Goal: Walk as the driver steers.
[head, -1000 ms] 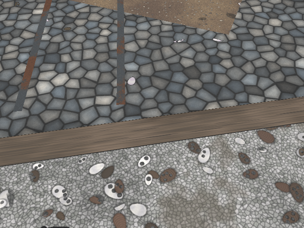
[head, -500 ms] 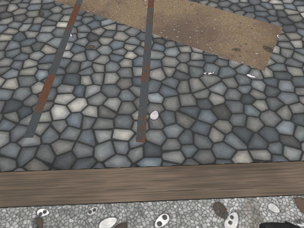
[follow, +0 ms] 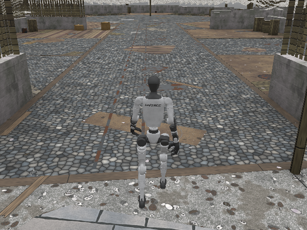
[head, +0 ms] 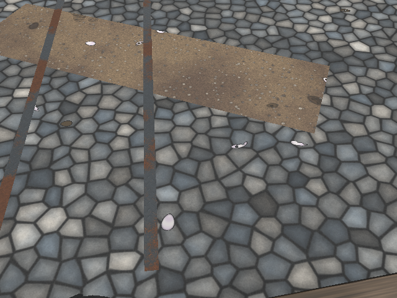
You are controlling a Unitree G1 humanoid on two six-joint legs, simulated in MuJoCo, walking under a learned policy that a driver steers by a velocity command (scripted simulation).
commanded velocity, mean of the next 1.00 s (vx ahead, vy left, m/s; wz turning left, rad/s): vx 0.12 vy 0.00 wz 0.00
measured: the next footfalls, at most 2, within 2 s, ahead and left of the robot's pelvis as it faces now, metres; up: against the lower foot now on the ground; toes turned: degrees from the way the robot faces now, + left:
left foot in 0.38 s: +0.26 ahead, +0.11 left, +0.00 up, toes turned +3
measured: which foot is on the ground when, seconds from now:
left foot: down 0.00-0.04, up 0.06-0.36, down 0.38-1.00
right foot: down 0.00-1.00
